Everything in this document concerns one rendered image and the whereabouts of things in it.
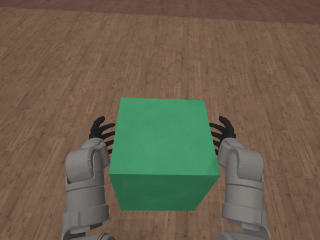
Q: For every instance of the right robot hand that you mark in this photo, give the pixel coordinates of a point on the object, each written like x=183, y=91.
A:
x=227, y=132

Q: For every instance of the robot right upper arm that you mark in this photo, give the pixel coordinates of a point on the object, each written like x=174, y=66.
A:
x=234, y=235

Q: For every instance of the carton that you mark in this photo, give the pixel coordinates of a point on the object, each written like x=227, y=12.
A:
x=163, y=156

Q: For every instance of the left robot hand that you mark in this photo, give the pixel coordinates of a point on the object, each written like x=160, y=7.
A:
x=96, y=131

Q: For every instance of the robot right forearm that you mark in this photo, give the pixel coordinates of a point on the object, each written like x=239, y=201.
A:
x=244, y=180

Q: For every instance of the robot left forearm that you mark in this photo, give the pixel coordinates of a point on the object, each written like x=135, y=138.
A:
x=86, y=208

